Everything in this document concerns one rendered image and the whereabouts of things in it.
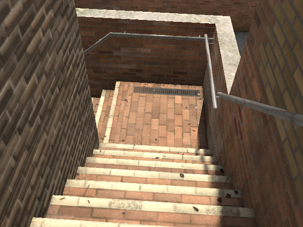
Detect stairs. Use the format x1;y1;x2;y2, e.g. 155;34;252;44
91;89;114;143
29;143;258;227

